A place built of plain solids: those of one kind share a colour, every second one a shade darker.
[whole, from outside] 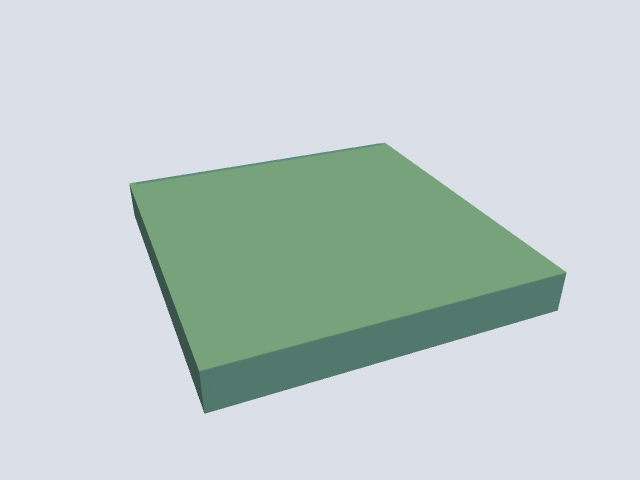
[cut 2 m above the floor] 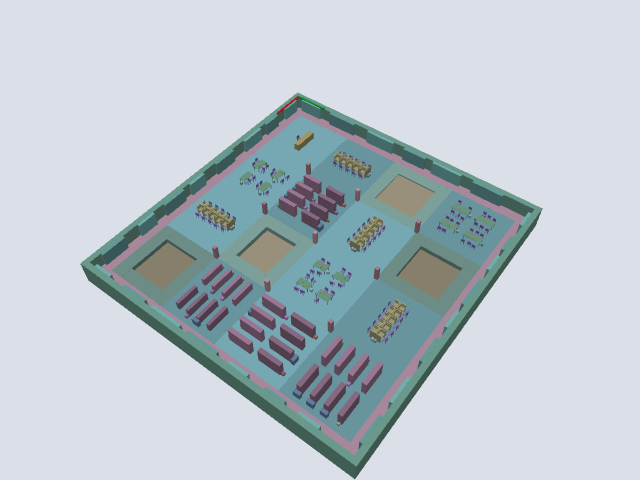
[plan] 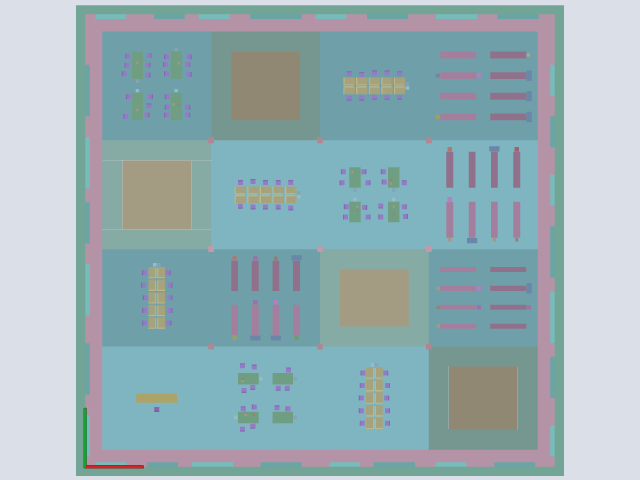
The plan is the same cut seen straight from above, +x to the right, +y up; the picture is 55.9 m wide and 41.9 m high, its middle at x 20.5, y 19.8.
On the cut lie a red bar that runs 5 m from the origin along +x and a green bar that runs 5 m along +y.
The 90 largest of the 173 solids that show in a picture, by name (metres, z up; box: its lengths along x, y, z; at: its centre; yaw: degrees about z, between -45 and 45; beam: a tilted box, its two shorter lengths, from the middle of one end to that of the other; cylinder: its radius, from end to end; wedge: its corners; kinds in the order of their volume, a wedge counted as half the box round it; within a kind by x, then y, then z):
{
 "floor_bay_1": {"box": [9.5, 9.0, 1.5], "at": [6.25, 6.0, -0.75]},
 "floor_bay_2": {"box": [9.5, 8.5, 1.5], "at": [6.25, 14.75, -0.75]},
 "floor_bay_3": {"box": [9.5, 9.5, 1.5], "at": [6.25, 33.25, -0.75]},
 "floor_bay_4": {"box": [9.5, 9.0, 1.5], "at": [15.75, 6.0, -0.75]},
 "floor_bay_5": {"box": [9.5, 8.5, 1.5], "at": [15.75, 14.75, -0.75]},
 "floor_bay_6": {"box": [9.5, 9.5, 1.5], "at": [15.75, 23.75, -0.75]},
 "floor_bay_7": {"box": [9.5, 9.0, 1.5], "at": [25.25, 6.0, -0.75]},
 "floor_bay_8": {"box": [9.5, 9.5, 1.5], "at": [25.25, 23.75, -0.75]},
 "floor_bay_9": {"box": [9.5, 9.5, 1.5], "at": [25.25, 33.25, -0.75]},
 "floor_bay_10": {"box": [9.5, 8.5, 1.5], "at": [34.75, 14.75, -0.75]},
 "floor_bay_11": {"box": [9.5, 9.5, 1.5], "at": [34.75, 23.75, -0.75]},
 "floor_bay_12": {"box": [9.5, 9.5, 1.5], "at": [34.75, 33.25, -0.75]},
 "wall_1": {"box": [0.8, 39.5, 5.2], "at": [-0.4, 19.75, 1.1]},
 "wall_2": {"box": [42.6, 0.8, 5.2], "at": [20.5, -0.4, 1.1]},
 "wall_3": {"box": [42.6, 0.8, 5.2], "at": [20.5, 39.9, 1.1]},
 "wall_4": {"box": [0.8, 39.5, 5.2], "at": [41.4, 19.75, 1.1]},
 "floor_aisle_1": {"box": [1.5, 36.5, 1.5], "at": [0.75, 19.75, -0.75]},
 "floor_aisle_2": {"box": [41.0, 1.5, 1.5], "at": [20.5, 0.75, -0.75]},
 "floor_aisle_3": {"box": [41.0, 1.5, 1.5], "at": [20.5, 38.75, -0.75]},
 "floor_aisle_4": {"box": [1.5, 36.5, 1.5], "at": [40.25, 19.75, -0.75]},
 "floor_rim_1": {"box": [1.75, 6.0, 1.5], "at": [2.37, 23.75, -0.75]},
 "floor_rim_2": {"box": [9.5, 1.75, 1.5], "at": [6.25, 19.87, -0.75]},
 "floor_rim_3": {"box": [9.5, 1.75, 1.5], "at": [6.25, 27.63, -0.75]},
 "floor_rim_4": {"box": [1.75, 6.0, 1.5], "at": [10.13, 23.75, -0.75]},
 "floor_rim_5": {"box": [1.75, 6.0, 1.5], "at": [11.87, 33.25, -0.75]},
 "floor_rim_6": {"box": [9.5, 1.75, 1.5], "at": [15.75, 29.37, -0.75]},
 "floor_rim_7": {"box": [9.5, 1.75, 1.5], "at": [15.75, 37.13, -0.75]},
 "floor_rim_8": {"box": [1.75, 6.0, 1.5], "at": [19.63, 33.25, -0.75]},
 "floor_rim_9": {"box": [1.75, 5.0, 1.5], "at": [21.37, 14.75, -0.75]},
 "floor_rim_10": {"box": [9.5, 1.75, 1.5], "at": [25.25, 11.37, -0.75]},
 "floor_rim_11": {"box": [9.5, 1.75, 1.5], "at": [25.25, 18.13, -0.75]},
 "floor_rim_12": {"box": [1.75, 5.0, 1.5], "at": [29.13, 14.75, -0.75]},
 "floor_rim_13": {"box": [1.75, 5.5, 1.5], "at": [30.87, 6.0, -0.75]},
 "floor_rim_14": {"box": [9.5, 1.75, 1.5], "at": [34.75, 2.37, -0.75]},
 "floor_rim_15": {"box": [9.5, 1.75, 1.5], "at": [34.75, 9.63, -0.75]},
 "floor_rim_16": {"box": [1.75, 5.5, 1.5], "at": [38.63, 6.0, -0.75]},
 "ceil_hall_1": {"box": [42.6, 41.1, 0.1], "at": [20.5, 19.75, 3.65]},
 "floor_well_1": {"box": [6.0, 6.0, 1.32], "at": [6.25, 23.75, -0.84]},
 "floor_well_2": {"box": [6.0, 6.0, 0.84], "at": [15.75, 33.25, -1.08]},
 "floor_well_3": {"box": [6.0, 5.0, 0.74], "at": [25.25, 14.75, -1.13]},
 "floor_well_4": {"box": [6.0, 5.5, 0.84], "at": [34.75, 6.0, -1.08]},
 "range_1": {"box": [0.6, 2.65, 2.1], "at": [13.05, 12.82, 1.05]},
 "range_2": {"box": [0.6, 2.65, 2.1], "at": [13.05, 16.68, 1.05]},
 "range_3": {"box": [0.6, 2.65, 2.1], "at": [14.85, 12.82, 1.05]},
 "range_4": {"box": [0.6, 2.65, 2.1], "at": [14.85, 16.68, 1.05]},
 "range_5": {"box": [0.6, 2.65, 2.1], "at": [16.65, 12.82, 1.05]},
 "range_6": {"box": [0.6, 2.65, 2.1], "at": [16.65, 16.68, 1.05]},
 "range_7": {"box": [0.6, 2.65, 2.1], "at": [18.45, 12.82, 1.05]},
 "range_8": {"box": [0.6, 2.65, 2.1], "at": [18.45, 16.68, 1.05]},
 "range_9": {"box": [0.6, 3.15, 2.1], "at": [31.82, 21.57, 1.05]},
 "range_10": {"box": [0.6, 3.15, 2.1], "at": [31.82, 25.93, 1.05]},
 "range_11": {"box": [3.15, 0.6, 2.1], "at": [32.58, 30.55, 1.05]},
 "range_12": {"box": [3.15, 0.6, 2.1], "at": [32.58, 32.35, 1.05]},
 "range_13": {"box": [3.15, 0.6, 2.1], "at": [32.58, 34.15, 1.05]},
 "range_14": {"box": [3.15, 0.6, 2.1], "at": [32.58, 35.95, 1.05]},
 "range_15": {"box": [0.6, 3.15, 2.1], "at": [33.77, 21.57, 1.05]},
 "range_16": {"box": [0.6, 3.15, 2.1], "at": [33.77, 25.93, 1.05]},
 "range_17": {"box": [0.6, 3.15, 2.1], "at": [35.73, 21.57, 1.05]},
 "range_18": {"box": [0.6, 3.15, 2.1], "at": [35.73, 25.93, 1.05]},
 "range_19": {"box": [3.15, 0.6, 2.1], "at": [36.92, 30.55, 1.05]},
 "range_20": {"box": [3.15, 0.6, 2.1], "at": [36.92, 32.35, 1.05]},
 "range_21": {"box": [3.15, 0.6, 2.1], "at": [36.92, 34.15, 1.05]},
 "range_22": {"box": [3.15, 0.6, 2.1], "at": [36.92, 35.95, 1.05]},
 "range_23": {"box": [0.6, 3.15, 2.1], "at": [37.67, 21.57, 1.05]},
 "range_24": {"box": [0.6, 3.15, 2.1], "at": [37.67, 25.93, 1.05]},
 "wallshelf_1": {"box": [0.4, 3.6, 2.1], "at": [0.2, 2.7, 1.05]},
 "wallshelf_2": {"box": [0.4, 4.5, 2.1], "at": [0.2, 8.55, 1.05]},
 "wallshelf_3": {"box": [0.4, 4.5, 2.1], "at": [0.2, 15.45, 1.05]},
 "wallshelf_4": {"box": [0.4, 3.6, 2.1], "at": [0.2, 21.3, 1.05]},
 "wallshelf_5": {"box": [0.4, 4.5, 2.1], "at": [0.2, 26.55, 1.05]},
 "wallshelf_6": {"box": [0.4, 4.5, 2.1], "at": [0.2, 32.85, 1.05]},
 "wallshelf_7": {"box": [2.7, 0.4, 2.1], "at": [2.25, 0.2, 1.05]},
 "wallshelf_8": {"box": [2.7, 0.4, 2.1], "at": [2.25, 39.3, 1.05]},
 "wallshelf_9": {"box": [2.7, 0.4, 2.1], "at": [6.75, 0.2, 1.05]},
 "wallshelf_10": {"box": [2.7, 0.4, 2.1], "at": [7.35, 39.3, 1.05]},
 "wallshelf_11": {"box": [3.6, 0.4, 2.1], "at": [11.1, 0.2, 1.05]},
 "wallshelf_12": {"box": [2.7, 0.4, 2.1], "at": [11.25, 39.3, 1.05]},
 "wallshelf_13": {"box": [4.5, 0.4, 2.1], "at": [16.65, 39.3, 1.05]},
 "wallshelf_14": {"box": [3.6, 0.4, 2.1], "at": [17.1, 0.2, 1.05]},
 "wallshelf_15": {"box": [2.7, 0.4, 2.1], "at": [22.65, 0.2, 1.05]},
 "wallshelf_16": {"box": [3.6, 0.4, 2.1], "at": [26.4, 39.3, 1.05]},
 "wallshelf_17": {"box": [3.6, 0.4, 2.1], "at": [27.0, 0.2, 1.05]},
 "wallshelf_18": {"box": [2.7, 0.4, 2.1], "at": [31.95, 0.2, 1.05]},
 "wallshelf_19": {"box": [3.6, 0.4, 2.1], "at": [32.4, 39.3, 1.05]},
 "wallshelf_20": {"box": [3.6, 0.4, 2.1], "at": [37.5, 0.2, 1.05]},
 "wallshelf_21": {"box": [3.6, 0.4, 2.1], "at": [37.8, 39.3, 1.05]},
 "wallshelf_22": {"box": [0.4, 3.6, 2.1], "at": [40.8, 7.8, 1.05]},
 "wallshelf_23": {"box": [0.4, 4.5, 2.1], "at": [40.8, 13.05, 1.05]},
 "wallshelf_24": {"box": [0.4, 4.5, 2.1], "at": [40.8, 18.75, 1.05]},
 "desk_counter_1": {"box": [3.6, 0.8, 1.05], "at": [6.25, 6.0, 0.53]}
}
